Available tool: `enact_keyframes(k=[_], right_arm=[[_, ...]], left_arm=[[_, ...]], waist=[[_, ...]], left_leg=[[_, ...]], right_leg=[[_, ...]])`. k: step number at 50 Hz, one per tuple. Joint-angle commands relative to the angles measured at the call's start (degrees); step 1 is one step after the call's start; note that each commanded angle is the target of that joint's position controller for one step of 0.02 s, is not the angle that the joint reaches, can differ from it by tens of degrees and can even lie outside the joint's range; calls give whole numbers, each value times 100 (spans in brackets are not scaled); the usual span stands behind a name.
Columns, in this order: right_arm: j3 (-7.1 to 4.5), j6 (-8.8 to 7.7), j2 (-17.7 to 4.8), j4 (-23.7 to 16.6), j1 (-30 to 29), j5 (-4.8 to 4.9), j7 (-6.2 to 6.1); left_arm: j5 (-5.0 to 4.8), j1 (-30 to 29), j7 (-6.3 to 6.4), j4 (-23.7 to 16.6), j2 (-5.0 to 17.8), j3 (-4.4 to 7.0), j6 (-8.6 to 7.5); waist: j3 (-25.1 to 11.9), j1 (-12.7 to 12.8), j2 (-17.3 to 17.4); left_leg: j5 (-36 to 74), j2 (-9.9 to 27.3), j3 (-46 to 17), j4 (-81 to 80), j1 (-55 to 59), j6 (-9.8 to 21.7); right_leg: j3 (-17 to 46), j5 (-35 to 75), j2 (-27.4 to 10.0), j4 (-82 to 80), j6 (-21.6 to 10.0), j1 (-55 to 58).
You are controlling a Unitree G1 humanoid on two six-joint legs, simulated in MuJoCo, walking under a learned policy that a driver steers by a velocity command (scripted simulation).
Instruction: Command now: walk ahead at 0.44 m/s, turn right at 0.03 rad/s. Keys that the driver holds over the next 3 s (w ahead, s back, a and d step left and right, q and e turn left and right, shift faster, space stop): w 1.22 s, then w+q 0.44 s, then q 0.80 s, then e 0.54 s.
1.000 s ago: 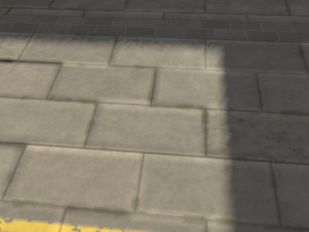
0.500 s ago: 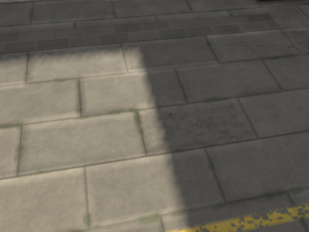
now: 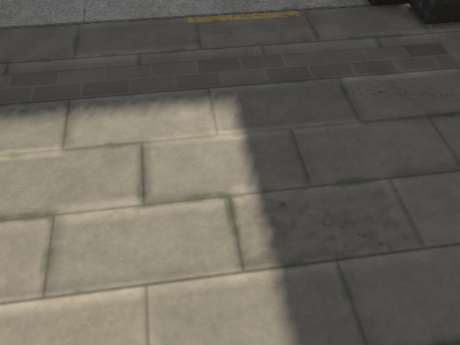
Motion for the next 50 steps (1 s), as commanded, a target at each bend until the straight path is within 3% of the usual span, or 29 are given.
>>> enact_keyframes(k=[1, 2, 3, 4, 5, 6, 8, 10, 16, 19, 22, 25, 26, 27, 28, 29, 30, 31, 32, 33, 34, 36, 39, 44, 48, 50], right_arm=[[-265, -187, -740, 129, 1369, -57, -179], [-403, -254, -1362, 213, 2296, -179, -258], [-437, -246, -1662, 341, 2490, -78, -213], [-333, -218, -1259, 315, 1888, 11, -187], [-237, -228, -887, 177, 1295, 49, -155], [-165, -258, -672, 133, 972, 52, -142], [-80, -346, -452, 214, 893, 74, -156], [-84, -435, -484, 385, 1153, 106, -160], [-37, -460, -398, 799, 1747, 145, -173], [-27, -477, -427, 958, 1954, 136, -203], [-27, -460, -480, 1125, 2126, 104, -250], [-43, -423, -575, 1212, 1984, 63, -309], [-58, -403, -637, 1228, 1909, 36, -321], [-64, -365, -673, 1244, 1846, 32, -316], [-32, -355, -606, 1191, 1847, 67, -310], [107, -368, -17, 979, 2393, 272, -235], [11, -365, -300, 1078, 2396, 209, -250], [-69, -355, -525, 932, 1804, 137, -266], [-40, -402, -441, 850, 1475, 126, -234], [-33, -384, -333, 867, 1379, 112, -215], [-22, -306, -267, 889, 1446, 8, -188], [9, -173, -105, 958, 1549, -52, -112], [7, -91, -116, 768, 965, -51, -63], [78, -120, -46, 404, -203, 15, -53], [124, -150, -42, 200, -845, 34, -77], [106, -178, -113, 112, -989, 29, -89]], left_arm=[[14, -300, 11, -250, 851, 154, -83], [-113, -196, -19, -480, 403, 9, -99], [-50, -81, -18, -539, 372, 26, -108], [31, -330, -19, -498, 630, 107, -70], [30, -478, -87, -499, 642, 107, -86], [19, -558, -130, -485, 531, 87, -80], [115, -411, -176, -345, 393, 47, 33], [109, -547, -216, -364, 322, 31, 97], [113, -1930, -247, -788, 195, -33, 133], [80, -2508, -259, -959, 75, -106, 104], [63, -2828, -233, -1085, 132, -109, 85], [64, -2550, -176, -1040, 249, -52, 34], [64, -2098, -133, -899, 341, -1, 8], [79, -1271, -81, -624, 444, 67, -37], [182, -294, -15, -346, 697, 168, -92], [334, 374, 56, -292, 1358, 354, -93], [116, 206, -2, -267, 1230, 350, -18], [-17, -458, -13, -319, 1004, 303, 1], [-28, -884, -30, -385, 619, 209, -31], [-12, -1058, -32, -355, 404, 149, -74], [-34, -1106, -16, -271, 261, 103, -111], [-31, -922, -13, -135, 230, 86, -208], [-69, -614, -19, 51, 407, 125, -282], [-74, -157, -17, 250, 365, 82, -249], [-27, 266, 29, 440, 405, 71, -223], [10, 345, 70, 519, 439, 78, -195]], waist=[[-239, -954, -15], [-1090, -1264, 1066], [-1228, -1102, 1694], [-486, -791, 886], [-21, -563, 447], [107, -414, 363], [125, -257, 507], [141, -230, 446], [485, -436, 285], [528, -567, 334], [581, -614, 339], [414, -388, 394], [149, -190, 459], [-304, 156, 384], [-888, 514, 220], [-1823, 366, -955], [-2064, 309, -994], [-1000, 64, -499], [-414, -57, -261], [-89, -237, -204], [60, -418, -291], [28, -534, -326], [246, -524, -269], [446, -249, -276], [499, -23, -330], [539, -33, -349]], left_leg=[[-193, -260, 56, -551, 2515, 314], [-1810, 1313, -2091, -1183, 3963, 783], [-2486, 2130, -4348, -2224, 4049, 1086], [-2841, 1967, -3970, -2232, 3326, 1032], [-2394, 1752, -3212, -2263, 2633, 942], [-1684, 1446, -2580, -2386, 2246, 815], [-456, 1062, -1751, -2525, 1886, 724], [322, 995, -1407, -2617, 1886, 825], [1455, 778, -740, -2788, 2272, 916], [2012, 738, -519, -2724, 2377, 868], [2507, 919, -512, -2602, 2803, 848], [4014, 1059, -438, -1977, 3283, 740], [4808, 1034, -383, -1395, 3365, 664], [5093, 887, -249, -395, 3267, 572], [4036, 688, -118, 946, 2391, 487], [1168, -67, 187, 3237, 365, 215], [-1879, -693, -447, 4273, -606, 241], [-1355, -255, -738, 4388, -1054, 314], [-880, -24, -694, 4054, -987, 330], [-651, 168, -660, 3679, -739, 326], [-539, 281, -644, 3398, -432, 260], [-412, 309, -523, 3214, -167, 142], [90, 467, -356, 2714, -704, -26], [1026, 431, -68, 1201, -1024, -169], [1191, 234, 96, 377, -989, -50], [942, 173, 68, 140, -1015, 79]], right_leg=[[158, 3431, -909, 1835, -706, -1620], [-309, 1978, -308, 3931, -397, -2992], [-28, -970, 420, 5045, -382, -4039], [386, -587, -12, 5598, -538, -4319], [286, 14, -303, 5459, -585, -4250], [167, 359, -500, 5176, -569, -4061], [-15, 663, -650, 4969, -426, -3710], [-132, 880, -691, 4895, -314, -3823], [-449, 1817, -765, 3587, -23, -4687], [-638, 2229, -599, 2627, -46, -4353], [-692, 2189, -469, 2064, -211, -4141], [-754, 1591, -217, 1746, -493, -3589], [-802, 1311, -33, 1670, -603, -3043], [-889, 1314, 152, 1360, -744, -2107], [-415, 1264, -309, 1296, -961, -640], [2162, 493, -2117, 1178, -1635, 1275], [3947, 397, -2597, 272, -1930, 1364], [2958, 176, -2282, 188, -1703, 537], [2220, 519, -2066, -33, -1551, -317], [1661, 931, -1777, -235, -1337, -908], [1239, 1263, -1533, -372, -1168, -1364], [847, 1837, -1368, -529, -1154, -1618], [471, 2078, -1262, -804, -1206, -1551], [38, 2730, -1031, -835, -1073, -1163], [-28, 3212, -1185, -675, -1065, -501], [6, 3575, -1355, -491, -1061, -90]])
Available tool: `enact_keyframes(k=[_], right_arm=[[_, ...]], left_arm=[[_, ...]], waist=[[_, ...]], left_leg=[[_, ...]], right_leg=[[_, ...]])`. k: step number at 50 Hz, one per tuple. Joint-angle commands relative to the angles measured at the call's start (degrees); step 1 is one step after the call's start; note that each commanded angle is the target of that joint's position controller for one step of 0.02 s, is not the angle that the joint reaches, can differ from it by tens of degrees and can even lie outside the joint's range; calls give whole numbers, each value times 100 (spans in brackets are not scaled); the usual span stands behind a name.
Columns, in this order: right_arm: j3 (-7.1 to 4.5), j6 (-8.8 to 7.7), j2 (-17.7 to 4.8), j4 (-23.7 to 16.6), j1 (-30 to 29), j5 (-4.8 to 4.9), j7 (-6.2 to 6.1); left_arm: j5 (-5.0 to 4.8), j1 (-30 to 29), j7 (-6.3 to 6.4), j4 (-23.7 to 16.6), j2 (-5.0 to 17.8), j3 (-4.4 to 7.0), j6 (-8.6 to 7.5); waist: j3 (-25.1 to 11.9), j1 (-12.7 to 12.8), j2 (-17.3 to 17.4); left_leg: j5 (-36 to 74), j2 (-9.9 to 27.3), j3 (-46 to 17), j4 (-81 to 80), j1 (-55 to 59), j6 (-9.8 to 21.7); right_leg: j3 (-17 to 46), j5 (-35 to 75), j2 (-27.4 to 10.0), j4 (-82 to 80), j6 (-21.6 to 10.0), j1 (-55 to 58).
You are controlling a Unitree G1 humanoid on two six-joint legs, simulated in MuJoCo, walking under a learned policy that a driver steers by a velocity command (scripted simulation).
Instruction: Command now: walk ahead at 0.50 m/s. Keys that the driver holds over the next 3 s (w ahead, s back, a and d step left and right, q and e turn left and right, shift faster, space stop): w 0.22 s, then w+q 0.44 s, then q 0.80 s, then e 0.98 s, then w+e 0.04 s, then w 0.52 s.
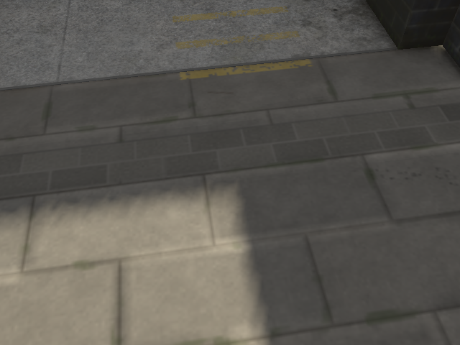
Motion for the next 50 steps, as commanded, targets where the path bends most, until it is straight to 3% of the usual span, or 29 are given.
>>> enact_keyframes(k=[1, 3, 4, 5, 6, 7, 8, 9, 10, 12, 15, 17, 19, 26, 29, 31, 32, 33, 34, 35, 36, 37, 38, 39, 41, 44, 47, 50], right_arm=[[-80, -124, -427, -507, -586, 3, -26], [-139, -177, -523, -380, -99, -2, -72], [-201, -216, -611, -152, 589, -16, -116], [-291, -277, -783, 197, 1617, -86, -176], [-440, -310, -1336, 357, 2539, -236, -249], [-525, -256, -1638, 410, 2594, -165, -197], [-466, -208, -1299, 348, 2002, 32, -165], [-369, -222, -936, 251, 1434, 73, -148], [-295, -260, -655, 241, 1170, 48, -129], [-202, -325, -385, 405, 1174, 84, -150], [-229, -416, -551, 629, 1609, 138, -162], [-258, -406, -672, 687, 1798, 140, -181], [-255, -374, -657, 721, 1973, 134, -185], [-306, -295, -734, 781, 2538, 62, -223], [-380, -257, -870, 681, 2335, 21, -279], [-434, -262, -985, 579, 2037, 47, -255], [-410, -288, -841, 502, 1995, 94, -217], [-309, -304, -368, 235, 2191, 232, -212], [-334, -255, -353, 113, 2582, 279, -233], [-402, -138, -693, 316, 2495, 151, -289], [-410, -101, -624, 320, 2158, 89, -248], [-406, -60, -471, 287, 2035, 74, -224], [-432, 20, -469, 239, 1941, -6, -192], [-434, 109, -425, 239, 1995, -41, -158], [-441, 213, -400, 125, 1884, -21, -107], [-386, 299, -351, -169, 1318, -24, -22], [-281, 309, -255, -395, 864, -15, 73], [-270, 322, -371, -578, 554, -33, 104]], left_arm=[[46, 336, 82, -32, 885, 162, -9], [69, 135, 114, -30, 976, 186, 6], [70, 46, 111, -27, 1013, 197, 27], [42, -19, 101, -59, 956, 173, 39], [-92, 146, 65, -275, 608, 70, 24], [-170, 683, 23, -235, 354, 65, 26], [-38, 107, 48, -271, 842, 197, 57], [-32, -288, 12, -404, 791, 201, 21], [-31, -456, -6, -419, 661, 183, 17], [129, -373, -65, -386, 494, 165, 152], [175, -676, -133, -524, 393, 156, 255], [168, -1212, -139, -738, 423, 148, 288], [130, -1747, -135, -945, 450, 136, 289], [24, -2988, -104, -1512, 491, 64, 225], [-9, -2818, -85, -1622, 666, 103, 132], [7, -1762, -15, -1349, 850, 202, 31], [113, -877, 60, -1143, 1130, 307, -55], [272, -109, 140, -1192, 1660, 422, -77], [208, -442, 125, -1217, 1834, 474, 40], [141, -1006, 108, -1384, 1233, 349, 99], [78, -1319, 99, -1435, 794, 235, 76], [86, -1399, 100, -1408, 631, 180, 51], [55, -1331, 124, -1337, 558, 147, 16], [48, -1280, 127, -1295, 582, 147, -17], [15, -1150, 115, -1262, 685, 170, -79], [4, -1162, 144, -1264, 796, 202, -29], [-4, -1209, 163, -1276, 865, 222, 56], [-16, -1056, 143, -1248, 1066, 298, 125]], waist=[[354, -62, -574], [122, -348, -635], [-232, -646, -596], [-789, -1053, -410], [-1574, -1224, 320], [-2066, -938, 1281], [-1341, -789, 332], [-608, -613, 102], [-297, -466, -63], [-123, -202, 154], [-75, -141, 80], [110, -218, 49], [231, -343, 59], [176, -749, 207], [105, -557, 277], [-329, -70, 134], [-918, 270, -271], [-1877, 382, -1130], [-2108, -12, -2165], [-1244, -249, -1009], [-625, -283, -401], [-408, -388, -402], [-340, -463, -629], [-375, -532, -793], [-520, -593, -878], [-401, -569, -929], [-395, -488, -970], [-442, -353, -950]], left_leg=[[-293, -186, 103, -358, -102, 192], [-767, -457, 207, -602, 683, 394], [-814, -655, 289, -839, 1492, 517], [-599, -559, 162, -1063, 2858, 695], [-1160, 887, -1580, -1156, 4555, 1109], [-1106, 2010, -4089, -1918, 5440, 1771], [-1577, 1651, -3679, -2081, 4811, 1535], [-1421, 1470, -2834, -2258, 3928, 1371], [-991, 1195, -2278, -2475, 3347, 1192], [-275, 784, -1583, -2681, 2689, 973], [381, 599, -1336, -2807, 2605, 1110], [323, 533, -1303, -2954, 2600, 1171], [322, 435, -1292, -2999, 2668, 1152], [1086, 420, -1497, -2449, 3347, 1082], [1429, 518, -1717, -2040, 3430, 921], [2033, 272, -1606, -1013, 3082, 712], [1514, -134, -1317, 251, 2499, 586], [-657, -706, -814, 2031, 1284, 414], [-3083, -1183, -580, 3080, 91, 356], [-2719, -681, -765, 3508, -118, 367], [-2334, -516, -732, 3404, -2, 291], [-2172, -367, -686, 3184, 212, 214], [-2138, -271, -648, 3018, 332, 133], [-2064, -305, -561, 3023, 485, 61], [-1840, -395, -478, 2960, 458, -20], [-1311, -317, -333, 2263, 164, -113], [-648, -307, -68, 1150, 672, -85], [-683, -408, 141, 462, 1066, 11]], right_leg=[[683, 3296, -1814, 123, -660, 178], [555, 4630, -1820, 791, -529, 260], [456, 5160, -1715, 1601, -451, 196], [256, 4672, -1465, 2792, -336, -395], [-26, 2532, -1010, 4693, -154, -1943], [231, -1638, 23, 6318, -31, -3565], [870, -1228, -398, 6603, -141, -4044], [811, -652, -638, 6377, -153, -4093], [763, -303, -838, 6050, -142, -3897], [670, -71, -1025, 5599, -3, -3404], [453, 154, -1069, 5180, 236, -3541], [369, 527, -1129, 4678, 418, -3901], [320, 900, -1117, 4030, 551, -4106], [319, 1356, -830, 2686, 593, -4037], [439, 929, -743, 2235, 441, -3446], [316, 719, -500, 1706, 259, -1908], [722, 575, -941, 1536, 60, -615], [2526, -464, -2562, 1313, -242, 875], [4571, -104, -3285, 546, -751, 1100], [3788, 218, -3088, 667, -716, 301], [2745, 1350, -2773, 751, -645, -443], [1936, 2474, -2516, 733, -509, -897], [1415, 3219, -2329, 742, -445, -1139], [1046, 3811, -2215, 780, -404, -1281], [652, 4524, -2193, 791, -475, -1273], [143, 4408, -2169, 691, -542, -1292], [-405, 4081, -2020, 753, -475, -1493], [-540, 3858, -2139, 1017, -420, -1344]])
Over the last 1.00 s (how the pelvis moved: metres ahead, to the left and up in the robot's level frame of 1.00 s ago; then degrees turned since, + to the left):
0.54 0.01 0.01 0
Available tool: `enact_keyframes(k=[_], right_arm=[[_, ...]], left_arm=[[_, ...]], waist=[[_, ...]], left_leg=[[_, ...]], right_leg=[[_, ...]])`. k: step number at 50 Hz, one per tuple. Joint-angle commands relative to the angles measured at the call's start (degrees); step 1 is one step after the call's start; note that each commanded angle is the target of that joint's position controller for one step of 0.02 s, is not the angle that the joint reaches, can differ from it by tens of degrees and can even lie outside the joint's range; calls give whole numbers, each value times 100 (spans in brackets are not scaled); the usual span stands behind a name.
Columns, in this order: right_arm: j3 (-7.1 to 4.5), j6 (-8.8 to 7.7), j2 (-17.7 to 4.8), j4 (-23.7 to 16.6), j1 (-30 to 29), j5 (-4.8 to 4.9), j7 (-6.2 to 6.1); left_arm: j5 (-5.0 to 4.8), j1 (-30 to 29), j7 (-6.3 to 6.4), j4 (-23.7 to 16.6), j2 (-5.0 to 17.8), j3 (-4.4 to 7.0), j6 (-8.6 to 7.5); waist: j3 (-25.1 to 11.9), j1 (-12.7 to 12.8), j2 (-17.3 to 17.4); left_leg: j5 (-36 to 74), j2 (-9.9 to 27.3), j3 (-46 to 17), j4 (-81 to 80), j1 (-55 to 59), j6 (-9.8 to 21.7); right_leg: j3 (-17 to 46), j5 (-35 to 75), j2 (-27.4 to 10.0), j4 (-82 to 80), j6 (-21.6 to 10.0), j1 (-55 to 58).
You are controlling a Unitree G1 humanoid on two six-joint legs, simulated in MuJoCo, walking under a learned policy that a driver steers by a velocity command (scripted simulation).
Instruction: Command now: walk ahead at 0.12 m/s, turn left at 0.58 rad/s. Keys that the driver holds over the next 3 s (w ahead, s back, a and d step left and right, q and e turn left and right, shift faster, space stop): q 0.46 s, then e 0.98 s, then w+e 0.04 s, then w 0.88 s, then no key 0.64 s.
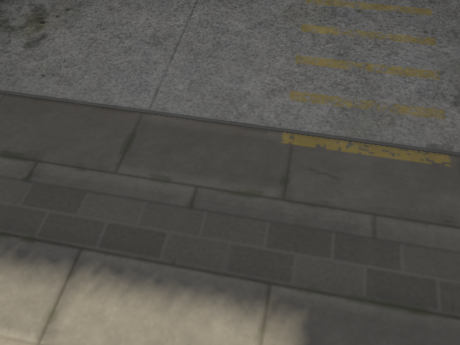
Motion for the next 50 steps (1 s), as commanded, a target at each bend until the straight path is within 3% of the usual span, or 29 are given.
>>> enact_keyframes(k=[1, 4, 5, 6, 7, 8, 9, 10, 11, 12, 15, 20, 23, 26, 28, 29, 30, 31, 32, 33, 35, 40, 43, 45, 46, 47, 48, 49, 50], right_arm=[[-9, -2, -238, -376, 122, -18, 41], [-64, -51, -369, -482, 195, -46, 18], [-94, -131, -418, -404, 523, -83, -26], [-238, -222, -961, -358, 967, -135, -118], [-418, -174, -1705, -483, 989, -1, -175], [-422, -107, -1499, -396, 1422, 215, -195], [-356, -53, -1281, -402, 1096, 182, -238], [-265, -1, -979, -449, 674, 148, -284], [-207, 24, -793, -523, 341, 156, -324], [-165, 31, -661, -581, 174, 143, -335], [-217, -40, -854, -573, 322, 107, -257], [-284, 12, -995, -569, 513, 54, -226], [-317, 45, -1040, -585, 525, 23, -194], [-247, 53, -870, -578, 387, -14, -190], [-171, 87, -743, -493, 359, 44, -236], [-96, 86, -583, -413, 482, 82, -282], [28, 68, -233, -335, 772, 88, -310], [30, 55, -279, -332, 722, 144, -325], [10, 42, -438, -267, 572, 37, -313], [26, 12, -394, -216, 519, 42, -282], [10, -56, -514, -208, 334, 14, -291], [-7, -170, -650, -188, 358, 107, -483], [30, -131, -481, -230, 475, 111, -478], [45, -158, -477, -243, 634, 97, -499], [24, -193, -619, -249, 770, 65, -530], [-79, -188, -1078, -290, 672, 28, -562], [-152, -156, -1329, -256, 745, 3, -530], [-92, -159, -1116, -365, 655, 25, -515], [-17, -150, -885, -457, 550, 49, -500]], left_arm=[[-15, -134, 1, -372, 927, 223, 1], [-20, -58, 27, -380, 1027, 291, 165], [-6, 50, 27, -353, 1024, 301, 236], [25, 382, 10, -436, 949, 285, 283], [-7, 383, -24, -829, 484, 160, 363], [91, 37, 10, -796, 683, 183, 482], [10, -162, 16, -860, 628, 174, 516], [-13, -326, 32, -849, 604, 165, 490], [52, -384, 45, -865, 681, 191, 477], [129, -224, 35, -810, 737, 206, 505], [82, -104, 8, -822, 606, 184, 605], [51, -520, 37, -1051, 600, 159, 656], [9, -630, 55, -1146, 601, 142, 609], [-48, -246, 76, -1037, 571, 113, 548], [-36, 114, 79, -914, 444, 68, 507], [8, 106, 84, -898, 392, 29, 469], [117, -106, 92, -984, 540, -12, 406], [156, -574, 40, -1127, 868, -9, 364], [124, -873, -16, -1109, 694, -50, 329], [41, -1053, -55, -1100, 615, -81, 298], [-31, -858, -65, -1011, 1005, 53, 290], [-67, -177, -115, -964, 1173, 231, 334], [-50, -353, -116, -1073, 1198, 303, 455], [-38, -629, -133, -1179, 1144, 320, 531], [-53, -766, -146, -1270, 1057, 307, 551], [-120, -775, -177, -1421, 845, 264, 562], [-73, -647, -155, -1429, 827, 258, 580], [41, -476, -122, -1308, 1001, 325, 605], [61, -374, -133, -1188, 1062, 362, 628]], waist=[[-682, -101, -904], [-711, -100, -835], [-918, -274, -474], [-1326, -400, 541], [-1584, -261, 1624], [-1881, -603, 589], [-1390, -461, 472], [-869, -298, 280], [-679, -155, 359], [-735, -58, 438], [-1033, -27, 198], [-884, -231, 470], [-854, -282, 489], [-1020, -216, 618], [-1009, -39, 527], [-907, -38, 313], [-873, -248, -558], [-488, -411, -1162], [-272, -444, -1067], [-247, -537, -987], [-273, -401, -1171], [-792, -70, -1035], [-804, -160, -1017], [-737, -305, -851], [-750, -366, -610], [-690, -200, 289], [-659, -221, 1139], [-746, -218, 1030], [-736, -110, 351]], left_leg=[[-70, -87, 214, -540, 895, 102], [-531, -192, 231, -1204, 1195, 322], [-20, -283, 168, -1768, 1768, 438], [1661, 520, -996, -2185, 2738, 729], [3801, 2119, -3280, -2310, 3547, 1870], [3467, 2035, -3177, -2379, 3495, 2134], [2817, 1781, -2707, -2465, 3079, 2049], [2150, 1373, -2293, -2668, 2559, 1731], [1724, 1034, -2053, -2753, 2297, 1451], [1803, 836, -1880, -2755, 2127, 1347], [1766, 731, -1908, -2748, 2075, 1313], [-137, 648, -2490, -3011, 1984, 1269], [-414, 598, -2765, -2989, 1894, 1209], [-71, 590, -2645, -2867, 1799, 1051], [-162, 497, -2537, -2704, 1523, 814], [-539, 355, -2440, -2616, 1258, 561], [-1117, -12, -2009, -2068, 1104, 251], [-1195, -693, -1126, -1957, 1075, 53], [-1023, -421, -1012, -1676, 1943, 3], [-471, -421, -931, -1883, 2299, 3], [4, -500, -791, -2034, 2185, -49], [-379, -384, -564, -1548, 1830, -233], [-1080, -495, -439, -1221, 1557, -121], [-944, -391, -558, -1646, 1870, 25], [-745, -63, -875, -2134, 2203, 139], [-257, 598, -1696, -2627, 2463, 458], [1246, 1574, -2532, -2910, 2750, 1034], [2504, 2142, -2664, -2833, 2778, 1519], [2832, 1995, -2234, -2766, 2591, 1546]], right_leg=[[361, 3632, -1484, -88, -634, 96], [360, 3262, -1609, 766, -476, 298], [201, 2979, -1450, 1576, -278, 151], [-1, 1511, -1049, 2979, 78, -608], [110, -2637, 125, 4465, 435, -2351], [1196, -2651, 42, 4989, 456, -2420], [1337, -2187, -57, 5073, 445, -2624], [1439, -1653, -178, 4716, 421, -2641], [1475, -1295, -234, 4362, 407, -2552], [1436, -1098, -181, 4265, 410, -2316], [1451, -1005, -7, 3958, 435, -2038], [1568, -947, 108, 3077, 453, -2047], [1589, -998, 248, 2589, 395, -1764], [1388, -1038, 321, 1902, 225, -1035], [1212, -473, 362, 705, 46, -230], [1403, -154, 239, -102, -69, 167], [2619, -635, -684, -918, -225, 234], [3861, -769, -1570, -1398, -605, -605], [3711, -644, -1516, -1338, -747, -1409], [3312, -556, -1086, -1155, -565, -1496], [2972, 79, -625, -776, -324, -1009], [3417, 2768, -653, 132, -616, -30], [3804, 2552, -801, 163, -871, -181], [3837, 2321, -635, 330, -730, -576], [3648, 1945, -385, 615, -512, -914], [2916, 986, 250, 1225, -173, -1526], [1949, -828, 927, 2149, 29, -2040], [1626, -2152, 791, 3500, 77, -2205], [1695, -2047, 606, 4095, 125, -2095]])
Over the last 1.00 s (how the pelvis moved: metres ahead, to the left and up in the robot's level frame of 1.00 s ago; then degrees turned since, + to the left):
0.49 0.02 0.00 22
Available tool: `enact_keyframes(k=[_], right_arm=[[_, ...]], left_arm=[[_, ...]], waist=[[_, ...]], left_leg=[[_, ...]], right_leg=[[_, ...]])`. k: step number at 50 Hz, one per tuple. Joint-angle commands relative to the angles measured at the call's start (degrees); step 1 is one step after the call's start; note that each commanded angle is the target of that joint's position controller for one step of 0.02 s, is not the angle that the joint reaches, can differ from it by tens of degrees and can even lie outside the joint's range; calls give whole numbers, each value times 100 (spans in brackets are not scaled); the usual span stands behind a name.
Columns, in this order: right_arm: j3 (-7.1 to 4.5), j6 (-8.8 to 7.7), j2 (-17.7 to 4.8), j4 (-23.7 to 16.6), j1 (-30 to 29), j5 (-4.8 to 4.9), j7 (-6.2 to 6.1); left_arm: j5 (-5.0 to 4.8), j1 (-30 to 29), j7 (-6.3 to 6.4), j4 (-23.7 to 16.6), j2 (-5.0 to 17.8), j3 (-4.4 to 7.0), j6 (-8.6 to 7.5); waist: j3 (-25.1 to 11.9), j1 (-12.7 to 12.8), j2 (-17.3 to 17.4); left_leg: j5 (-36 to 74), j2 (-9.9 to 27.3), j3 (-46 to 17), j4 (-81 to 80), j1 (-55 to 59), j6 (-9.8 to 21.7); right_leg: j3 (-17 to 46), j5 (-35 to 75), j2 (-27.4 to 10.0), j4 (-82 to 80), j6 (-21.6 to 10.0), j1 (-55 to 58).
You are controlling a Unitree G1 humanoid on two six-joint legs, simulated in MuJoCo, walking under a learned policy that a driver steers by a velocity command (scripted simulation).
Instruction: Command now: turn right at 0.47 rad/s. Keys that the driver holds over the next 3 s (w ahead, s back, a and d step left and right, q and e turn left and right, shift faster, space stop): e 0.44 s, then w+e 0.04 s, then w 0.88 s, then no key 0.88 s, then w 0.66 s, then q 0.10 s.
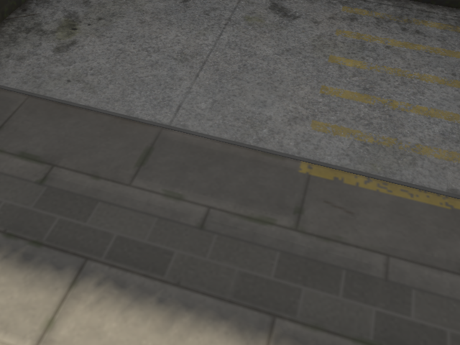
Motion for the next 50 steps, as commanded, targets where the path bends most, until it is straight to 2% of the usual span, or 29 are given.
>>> enact_keyframes(k=[1, 3, 4, 6, 10, 12, 13, 14, 15, 16, 17, 18, 19, 22, 23, 25, 26, 31, 34, 36, 37, 38, 39, 40, 41, 42, 43, 45, 50], right_arm=[[-94, -27, -600, -445, -101, -12, -11], [-99, -20, -679, -459, -244, -60, -18], [-113, -7, -720, -461, -183, -70, -11], [-147, 8, -813, -432, -11, -45, 24], [-249, 40, -1075, -374, 131, -24, 133], [-263, 57, -1068, -353, 82, 47, 150], [-245, 62, -920, -338, 272, 8, 166], [-98, 105, -391, -730, 206, -49, 174], [-101, 195, -585, -809, -301, -76, 71], [-126, 234, -641, -778, -315, 5, 76], [-147, 209, -681, -692, -249, 61, 107], [-173, 174, -737, -642, -178, 39, 127], [-187, 168, -771, -566, -44, -27, 156], [-164, 190, -642, -583, -34, -16, 209], [-150, 192, -623, -616, -78, -34, 223], [-142, 189, -642, -662, -252, -76, 265], [-140, 174, -650, -674, -331, -87, 291], [-55, -34, -492, -678, -506, -77, 352], [-23, -139, -458, -600, -263, -15, 324], [-7, -244, -370, -359, 423, -30, 232], [-49, -326, -618, -253, 930, -73, 161], [-162, -369, -1238, -220, 1385, -114, 117], [-281, -356, -1494, -44, 1428, -109, 155], [-216, -367, -1171, -68, 1180, -39, 195], [-147, -397, -876, -130, 866, 5, 233], [-105, -427, -727, -169, 688, 14, 248], [-71, -469, -617, -132, 723, 18, 245], [-56, -547, -547, 28, 979, 47, 282], [-46, -563, -470, 385, 1499, 74, 302]], left_arm=[[47, 208, -22, -272, 563, 185, 20], [14, 120, -150, -331, 442, 124, 94], [-13, 80, -203, -339, 424, 102, 116], [-45, -138, -259, -470, 373, 51, 140], [-75, -156, -229, -599, 408, 29, 130], [-6, 131, -160, -518, 393, 28, 50], [74, 277, -97, -505, 688, 92, -31], [55, 349, -81, -670, 1634, 285, -101], [4, 918, -90, -514, 1620, 358, -107], [-7, 742, -69, -469, 1294, 269, -91], [-29, 311, -41, -514, 1008, 191, -58], [-37, -1, -15, -579, 878, 149, -36], [-48, -75, 7, -615, 802, 131, -32], [-62, 187, -17, -556, 848, 154, -57], [-55, 352, -21, -512, 881, 175, -61], [4, 515, -35, -469, 851, 173, -57], [36, 565, -42, -453, 823, 161, -64], [110, 827, -38, -256, 844, 132, -200], [99, 708, -54, -212, 850, 113, -267], [44, 451, -33, -234, 726, 71, -295], [35, 317, -20, -319, 427, -18, -359], [-43, 208, -40, -512, -20, -149, -437], [108, 32, -7, -558, 464, -44, -473], [145, 96, -46, -474, 565, -7, -499], [133, 287, -126, -311, 535, -16, -518], [143, 384, -188, -215, 526, -13, -518], [199, 354, -236, -159, 491, -26, -506], [233, 119, -281, -201, 351, -79, -488], [183, -927, -307, -519, 74, -229, -465]], waist=[[-365, 151, 525], [-248, 142, 965], [-271, 48, 1104], [-340, -115, 1182], [-453, -177, 1301], [-459, 80, 989], [-470, 124, 134], [-358, -9, -1519], [-519, 513, -966], [-245, 288, -593], [-10, 88, -408], [0, -38, -476], [-125, -54, -578], [-385, 8, -371], [-462, 75, -376], [-338, 209, -580], [-239, 262, -670], [-52, 359, -520], [63, 175, -447], [103, -297, -103], [-23, -531, 426], [-293, -658, 1496], [340, -567, 1060], [636, -315, 644], [638, -116, 621], [495, -10, 751], [376, -31, 840], [246, -94, 800], [323, -340, 756]], left_leg=[[3288, 2045, -1447, -983, 549, 1294], [3062, 1529, -731, -925, 666, 932], [2998, 1433, -553, -877, 755, 894], [2834, 1525, -420, -788, 856, 894], [2828, 1747, -289, -434, 822, 815], [2101, 1580, 74, 182, 344, 420], [996, 1267, 451, 1126, -379, 46], [-1957, 267, 823, 2369, -2003, -420], [-2201, 202, -36, 3147, -2020, -391], [-1776, 314, -215, 3447, -2063, -358], [-1239, 406, -289, 3337, -1988, -329], [-904, 421, -277, 3173, -1929, -329], [-710, 357, -197, 3224, -1782, -365], [-574, 246, -195, 3076, -1746, -437], [-562, 247, -192, 2885, -1781, -451], [-531, 251, -175, 2481, -1940, -448], [-537, 243, -143, 2277, -1968, -444], [-617, 170, -29, 1256, -1407, -272], [-612, 53, 102, 489, -448, -37], [0, 8, 139, -595, 1082, 135], [-678, 658, -692, -1017, 1926, 239], [-2707, 2025, -2906, -2000, 2314, 665], [-3315, 2503, -3926, -2294, 1647, 1086], [-3150, 2316, -3579, -2215, 1392, 1135], [-2612, 1960, -2992, -2204, 1285, 971], [-1976, 1668, -2455, -2251, 1270, 817], [-1250, 1460, -2033, -2259, 1276, 779], [-49, 1274, -1517, -2234, 1346, 823], [1859, 1103, -819, -2133, 1450, 893]], right_leg=[[-269, -591, -300, 1933, 108, -599], [-459, -202, -367, 1495, 215, -607], [-589, -164, -353, 1250, 279, -541], [-709, -189, -426, 576, 294, -250], [-1049, -89, -359, -646, 118, 459], [-1071, 1016, -251, -1986, -19, 1241], [-35, 1403, -784, -2662, -162, 1834], [2422, 3621, -2602, -2776, -828, 2244], [2435, 4063, -2771, -2683, -1526, 1915], [1973, 3654, -2438, -2677, -1537, 1703], [1543, 3100, -2019, -2751, -1304, 1441], [1315, 2851, -1695, -2770, -1088, 1429], [1157, 3113, -1519, -2727, -1058, 1441], [1210, 3228, -1463, -2646, -1103, 1631], [1355, 2344, -1431, -2771, -1146, 1699], [1743, 181, -1409, -3143, -1233, 1715], [1895, -356, -1437, -3278, -1256, 1681], [2013, -526, -1467, -3271, -1264, 1420], [2035, -669, -1408, -3171, -1195, 771], [1798, -896, -1048, -2675, -918, -232], [1396, -970, -686, -1834, -656, -961], [261, -771, 94, -128, -361, -1637], [127, -616, 87, 672, -361, -2233], [321, -125, -224, 1061, -377, -2285], [220, 285, -379, 1132, -319, -2143], [16, 600, -511, 1126, -235, -1969], [-205, 889, -586, 1238, -151, -1875], [-447, 1256, -723, 1321, -22, -1912], [-934, 1698, -859, 299, 185, -1983]])
Over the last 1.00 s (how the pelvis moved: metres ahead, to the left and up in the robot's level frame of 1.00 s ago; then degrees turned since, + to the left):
0.05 -0.01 -0.01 7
